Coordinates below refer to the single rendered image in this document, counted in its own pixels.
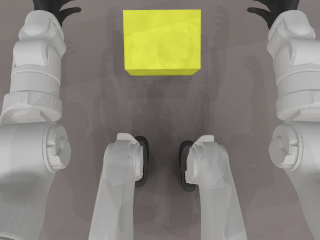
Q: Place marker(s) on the carton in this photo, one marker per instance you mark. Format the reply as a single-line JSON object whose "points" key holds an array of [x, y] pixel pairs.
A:
{"points": [[162, 42]]}

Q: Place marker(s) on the left robot upper arm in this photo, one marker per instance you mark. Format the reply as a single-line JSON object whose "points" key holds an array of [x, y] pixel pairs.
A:
{"points": [[30, 155]]}

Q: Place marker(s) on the robot left shin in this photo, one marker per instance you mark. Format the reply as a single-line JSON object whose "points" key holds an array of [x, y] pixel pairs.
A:
{"points": [[121, 136]]}

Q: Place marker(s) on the right robot upper arm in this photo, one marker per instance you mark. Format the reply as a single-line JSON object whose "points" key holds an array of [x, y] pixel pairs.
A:
{"points": [[295, 147]]}

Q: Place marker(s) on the robot right forearm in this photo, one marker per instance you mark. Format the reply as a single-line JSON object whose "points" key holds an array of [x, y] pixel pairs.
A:
{"points": [[296, 63]]}

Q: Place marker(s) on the right robot hand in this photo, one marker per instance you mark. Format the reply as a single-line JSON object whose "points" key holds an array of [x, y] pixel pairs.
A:
{"points": [[276, 7]]}

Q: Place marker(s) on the robot left foot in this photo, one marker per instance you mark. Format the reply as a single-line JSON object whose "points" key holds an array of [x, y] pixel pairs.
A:
{"points": [[144, 143]]}

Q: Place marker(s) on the left robot hand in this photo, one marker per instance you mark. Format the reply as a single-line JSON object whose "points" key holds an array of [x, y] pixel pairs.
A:
{"points": [[54, 6]]}

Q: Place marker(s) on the robot left forearm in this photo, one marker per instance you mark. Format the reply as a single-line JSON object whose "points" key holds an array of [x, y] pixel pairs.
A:
{"points": [[36, 72]]}

